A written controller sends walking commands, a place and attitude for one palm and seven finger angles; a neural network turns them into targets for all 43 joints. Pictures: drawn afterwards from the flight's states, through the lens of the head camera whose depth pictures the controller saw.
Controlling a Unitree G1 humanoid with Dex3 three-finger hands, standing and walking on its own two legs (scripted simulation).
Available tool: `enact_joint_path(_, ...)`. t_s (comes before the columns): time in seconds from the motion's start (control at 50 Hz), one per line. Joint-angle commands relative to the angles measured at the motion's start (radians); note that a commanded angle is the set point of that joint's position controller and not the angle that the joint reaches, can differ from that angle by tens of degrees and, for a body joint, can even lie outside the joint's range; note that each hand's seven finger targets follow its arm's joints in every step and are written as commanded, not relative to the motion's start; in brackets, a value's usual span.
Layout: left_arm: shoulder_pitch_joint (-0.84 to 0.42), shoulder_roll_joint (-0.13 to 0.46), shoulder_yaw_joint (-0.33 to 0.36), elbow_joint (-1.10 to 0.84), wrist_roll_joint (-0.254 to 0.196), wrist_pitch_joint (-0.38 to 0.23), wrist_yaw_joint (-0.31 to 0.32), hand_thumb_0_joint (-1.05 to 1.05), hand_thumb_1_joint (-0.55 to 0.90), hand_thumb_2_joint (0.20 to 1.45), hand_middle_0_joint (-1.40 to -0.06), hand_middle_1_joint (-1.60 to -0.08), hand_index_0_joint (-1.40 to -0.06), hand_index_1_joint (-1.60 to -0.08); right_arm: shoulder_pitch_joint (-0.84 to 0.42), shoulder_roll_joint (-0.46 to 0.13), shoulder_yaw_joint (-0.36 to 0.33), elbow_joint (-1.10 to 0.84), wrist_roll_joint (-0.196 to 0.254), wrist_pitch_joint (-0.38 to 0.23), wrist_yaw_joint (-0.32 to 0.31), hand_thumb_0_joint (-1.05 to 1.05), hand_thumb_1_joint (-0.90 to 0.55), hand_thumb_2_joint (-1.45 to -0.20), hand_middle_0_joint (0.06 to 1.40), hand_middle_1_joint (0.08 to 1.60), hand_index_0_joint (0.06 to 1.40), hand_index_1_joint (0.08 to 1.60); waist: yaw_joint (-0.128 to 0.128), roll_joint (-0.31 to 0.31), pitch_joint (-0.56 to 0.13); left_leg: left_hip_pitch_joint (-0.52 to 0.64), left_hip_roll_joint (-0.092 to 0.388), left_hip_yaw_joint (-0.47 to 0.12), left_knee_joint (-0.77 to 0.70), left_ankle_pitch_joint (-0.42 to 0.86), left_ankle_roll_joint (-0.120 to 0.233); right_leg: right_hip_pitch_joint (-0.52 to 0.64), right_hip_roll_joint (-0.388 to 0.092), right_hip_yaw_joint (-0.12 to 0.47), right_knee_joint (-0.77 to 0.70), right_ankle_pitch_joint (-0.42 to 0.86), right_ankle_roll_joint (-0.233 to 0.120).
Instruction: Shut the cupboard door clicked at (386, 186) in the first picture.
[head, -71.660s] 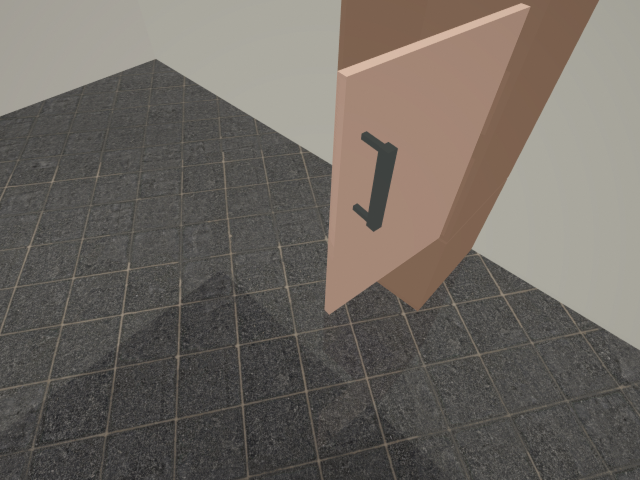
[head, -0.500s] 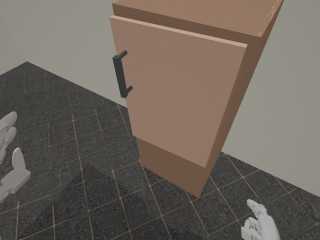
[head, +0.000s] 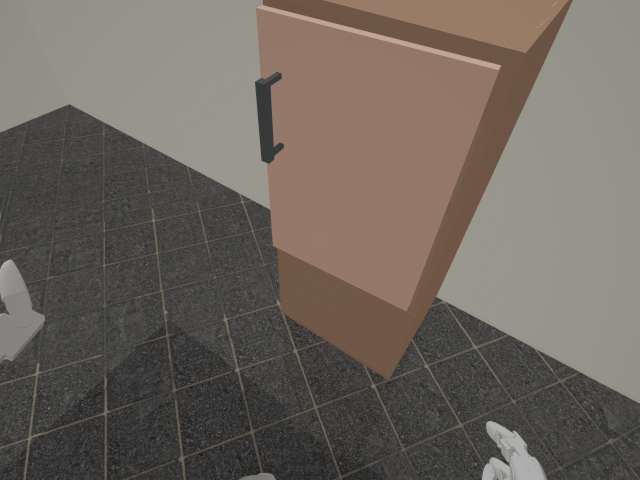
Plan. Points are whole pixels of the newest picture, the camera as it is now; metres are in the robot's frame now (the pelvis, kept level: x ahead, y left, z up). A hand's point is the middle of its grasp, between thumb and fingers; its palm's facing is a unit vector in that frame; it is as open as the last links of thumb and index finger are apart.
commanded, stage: step back with the hand held close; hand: left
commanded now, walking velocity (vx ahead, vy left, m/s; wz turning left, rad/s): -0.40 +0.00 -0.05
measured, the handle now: (271, 119) +0.71 +0.14 +0.09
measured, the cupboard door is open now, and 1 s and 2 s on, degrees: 4 4 4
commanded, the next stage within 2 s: stop stepping back and stand still in 0.40 s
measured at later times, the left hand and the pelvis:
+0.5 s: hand out of the picture +0.11 +0.26 +0.19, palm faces +0.43 -0.80 -0.41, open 7.4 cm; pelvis -0.10 +0.00 +0.00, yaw -4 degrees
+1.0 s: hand out of the picture +0.04 +0.29 +0.19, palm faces +0.48 -0.81 -0.34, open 7.4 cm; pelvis -0.18 +0.03 +0.00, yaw -3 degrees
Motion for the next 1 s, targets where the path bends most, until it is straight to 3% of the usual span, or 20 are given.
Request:
enact_joint_path(0.0, -0.045, 0.205, 0.131, -0.131, -0.008, -0.071, 0.031, 0.000, 0.900, 0.900, -0.200, -0.300, -0.200, -0.300, -0.095, -0.122, -0.060, -0.143, -0.002, -0.054, -0.004, 0.000, -0.900, -0.900, 0.200, 0.300, 0.200, 0.300, -0.012, -0.024, -0.051, -0.035, 0.043, -0.093, -0.110, -0.257, -0.004, -0.028, -0.106, 0.214, -0.229, -0.348, -0.072)
enact_joint_path(0.1, -0.057, 0.215, 0.122, -0.142, -0.013, -0.077, 0.037, 0.000, 0.900, 0.900, -0.200, -0.300, -0.200, -0.300, -0.098, -0.124, -0.060, -0.137, 0.006, -0.043, -0.001, 0.000, -0.900, -0.900, 0.200, 0.300, 0.200, 0.300, -0.023, -0.040, -0.062, 0.043, 0.057, -0.120, -0.109, -0.254, 0.002, -0.134, -0.100, 0.156, -0.228, -0.397, -0.056)
enact_joint_path(0.18, -0.051, 0.233, 0.177, -0.228, -0.006, -0.086, 0.030, 0.000, 0.900, 0.900, -0.200, -0.300, -0.200, -0.300, -0.145, -0.139, -0.071, -0.157, -0.001, -0.065, -0.016, 0.000, -0.900, -0.900, 0.200, 0.300, 0.200, 0.300, 0.003, 0.275, -0.134, -0.345, 0.306, -0.395, -0.543, -0.476, 0.105, 0.302, 0.101, 0.016, 0.358, -0.168, 0.012)
enact_joint_path(0.24, -0.012, 0.258, 0.206, -0.273, -0.018, -0.105, 0.017, 0.000, 0.900, 0.900, -0.200, -0.300, -0.200, -0.300, -0.142, -0.124, -0.090, -0.140, -0.009, -0.091, -0.002, 0.000, -0.900, -0.900, 0.200, 0.300, 0.200, 0.300, 0.004, 0.187, -0.202, -0.180, 0.308, -0.336, -0.483, -0.296, 0.103, 0.227, 0.108, 0.047, 0.416, -0.259, 0.001)
enact_joint_path(0.32, 0.104, 0.217, 0.178, -0.205, -0.051, -0.090, 0.004, 0.000, 0.900, 0.900, -0.200, -0.300, -0.200, -0.300, -0.145, -0.107, -0.079, -0.111, -0.009, -0.109, 0.017, 0.000, -0.900, -0.900, 0.200, 0.300, 0.200, 0.300, 0.005, 0.300, -0.148, -0.076, 0.249, -0.222, -0.511, -0.293, 0.026, 0.228, 0.116, -0.036, 0.105, -0.347, -0.024)
enact_joint_path(0.38, -0.004, 0.210, 0.122, -0.219, -0.060, -0.101, -0.011, 0.000, 0.900, 0.900, -0.200, -0.300, -0.200, -0.300, -0.124, -0.090, -0.067, -0.056, -0.019, -0.103, 0.022, 0.000, -0.900, -0.900, 0.200, 0.300, 0.200, 0.300, -0.008, 0.173, -0.132, 0.130, 0.200, -0.151, -0.375, -0.119, -0.056, 0.132, 0.018, 0.062, -0.295, -0.297, -0.054)
enact_joint_path(0.42, -0.082, 0.262, 0.123, -0.209, -0.041, -0.100, 0.004, 0.000, 0.900, 0.900, -0.200, -0.300, -0.200, -0.300, -0.107, -0.060, -0.062, -0.018, -0.019, -0.084, 0.021, 0.000, -0.900, -0.900, 0.200, 0.300, 0.200, 0.300, -0.012, -0.100, -0.150, 0.257, 0.080, -0.039, 0.026, 0.022, -0.089, -0.080, -0.267, 0.374, -0.406, -0.027, -0.145)
enact_joint_path(0.5, -0.156, 0.251, 0.096, -0.155, -0.028, -0.051, -0.002, 0.000, 0.900, 0.900, -0.200, -0.300, -0.200, -0.300, -0.168, -0.083, -0.057, -0.077, 0.010, -0.082, -0.022, 0.000, -0.900, -0.900, 0.200, 0.300, 0.200, 0.300, -0.016, -0.188, -0.197, 0.193, 0.011, 0.019, -0.026, 0.223, -0.046, 0.186, -0.155, 0.096, -0.074, 0.861, -0.026)
enact_joint_path(0.56, -0.067, 0.224, 0.097, -0.136, -0.039, -0.011, -0.011, 0.000, 0.900, 0.900, -0.200, -0.300, -0.200, -0.300, -0.129, -0.113, -0.053, -0.096, 0.016, -0.070, -0.018, 0.000, -0.900, -0.900, 0.200, 0.300, 0.200, 0.300, -0.009, 0.138, -0.270, 0.439, 0.144, -0.112, -0.214, 0.781, 0.039, 0.108, 0.026, 0.022, 0.110, 0.301, 0.032)
enact_joint_path(0.6, -0.012, 0.214, 0.106, -0.109, -0.044, -0.004, -0.013, 0.000, 0.900, 0.900, -0.200, -0.300, -0.200, -0.300, -0.122, -0.108, -0.050, -0.114, 0.014, -0.069, 0.008, 0.000, -0.900, -0.900, 0.200, 0.300, 0.200, 0.300, 0.010, 0.194, -0.215, 0.342, 0.229, -0.213, -0.333, 0.466, 0.066, 0.082, 0.063, 0.049, 0.072, -0.318, 0.016)
enact_joint_path(0.64, 0.058, 0.218, 0.134, -0.135, -0.052, 0.018, -0.014, 0.000, 0.900, 0.900, -0.200, -0.300, -0.200, -0.300, -0.157, -0.094, -0.035, -0.138, 0.010, -0.062, 0.009, 0.000, -0.900, -0.900, 0.200, 0.300, 0.200, 0.300, 0.004, 0.202, -0.113, 0.066, 0.209, -0.245, -0.529, -0.215, 0.031, 0.231, 0.070, -0.005, -0.009, -0.319, -0.017)
enact_joint_path(0.7, 0.092, 0.228, 0.147, -0.172, -0.046, 0.015, -0.010, 0.000, 0.900, 0.900, -0.200, -0.300, -0.200, -0.300, -0.148, -0.097, -0.042, -0.170, 0.006, -0.040, 0.004, 0.000, -0.900, -0.900, 0.200, 0.300, 0.200, 0.300, -0.011, 0.176, -0.057, -0.126, 0.080, -0.089, -0.443, -0.400, -0.049, 0.341, 0.055, -0.023, -0.141, -0.310, -0.060)
enact_joint_path(0.72, 0.101, 0.267, 0.174, -0.193, -0.042, 0.012, -0.007, 0.000, 0.900, 0.900, -0.200, -0.300, -0.200, -0.300, -0.147, -0.096, -0.051, -0.174, 0.000, -0.035, 0.007, 0.000, -0.900, -0.900, 0.200, 0.300, 0.200, 0.300, -0.009, 0.090, -0.079, -0.071, 0.020, -0.033, -0.277, -0.317, -0.064, 0.261, -0.012, 0.057, -0.252, -0.402, -0.089)
enact_joint_path(0.76, 0.059, 0.273, 0.158, -0.254, -0.038, -0.003, 0.006, 0.000, 0.900, 0.900, -0.200, -0.300, -0.200, -0.300, -0.134, -0.090, -0.064, -0.145, 0.000, -0.027, 0.010, 0.000, -0.900, -0.900, 0.200, 0.300, 0.200, 0.300, -0.002, -0.215, -0.039, 0.010, -0.030, -0.031, 0.283, -0.115, -0.073, -0.067, -0.315, 0.462, -0.476, -0.674, -0.229)
enact_joint_path(0.8, 0.015, 0.252, 0.143, -0.254, -0.029, -0.016, 0.012, 0.000, 0.900, 0.900, -0.200, -0.300, -0.200, -0.300, -0.098, -0.112, -0.065, -0.106, -0.009, -0.037, 0.011, 0.000, -0.900, -0.900, 0.200, 0.300, 0.200, 0.300, -0.025, -0.157, -0.015, -0.087, 0.023, -0.076, 0.436, -0.069, -0.059, -0.051, -0.316, 0.393, -0.428, -0.524, -0.241)
enact_joint_path(0.9, -0.190, 0.189, 0.058, -0.111, -0.002, -0.021, 0.040, 0.000, 0.900, 0.900, -0.200, -0.300, -0.200, -0.300, -0.083, -0.112, -0.057, -0.065, -0.013, -0.080, -0.025, 0.000, -0.900, -0.900, 0.200, 0.300, 0.200, 0.300, -0.036, 0.035, 0.002, 0.241, 0.022, 0.033, -0.104, -0.111, -0.020, -0.129, -0.137, 0.098, -0.195, -0.542, -0.124)
enact_joint_path(0.92, -0.221, 0.174, 0.030, -0.125, -0.004, -0.024, 0.038, 0.000, 0.900, 0.900, -0.200, -0.300, -0.200, -0.300, -0.077, -0.130, -0.063, -0.072, -0.006, -0.097, -0.036, 0.000, -0.900, -0.900, 0.200, 0.300, 0.200, 0.300, -0.043, 0.126, 0.014, 0.254, 0.044, -0.021, -0.231, -0.173, -0.011, -0.107, -0.092, 0.051, -0.056, -0.473, -0.099)
enact_joint_path(0.94, -0.241, 0.183, 0.046, -0.146, -0.004, -0.031, 0.045, 0.000, 0.900, 0.900, -0.200, -0.300, -0.200, -0.300, -0.066, -0.165, -0.069, -0.077, -0.009, -0.107, -0.037, 0.000, -0.900, -0.900, 0.200, 0.300, 0.200, 0.300, -0.039, 0.340, 0.021, 0.259, 0.197, -0.325, -0.400, -0.348, 0.053, -0.172, 0.011, 0.001, 0.180, -0.410, -0.046)
enact_joint_path(0.96, -0.260, 0.185, 0.048, -0.167, 0.006, -0.040, 0.047, 0.000, 0.900, 0.900, -0.200, -0.300, -0.200, -0.300, -0.069, -0.146, -0.057, -0.095, -0.004, -0.116, -0.028, 0.000, -0.900, -0.900, 0.200, 0.300, 0.200, 0.300, -0.036, 0.394, 0.052, 0.209, 0.325, -0.542, -0.506, -0.397, 0.118, -0.211, 0.055, -0.019, 0.360, -0.366, -0.022)
enact_joint_path(0.98, -0.223, 0.218, 0.089, -0.129, 0.014, -0.040, 0.041, 0.000, 0.900, 0.900, -0.200, -0.300, -0.200, -0.300, -0.084, -0.132, -0.062, -0.096, -0.005, -0.122, -0.023, 0.000, -0.900, -0.900, 0.200, 0.300, 0.200, 0.300, -0.022, 0.227, 0.050, 0.166, 0.336, -0.501, -0.516, -0.331, 0.143, -0.176, 0.031, 0.015, 0.443, -0.291, -0.018)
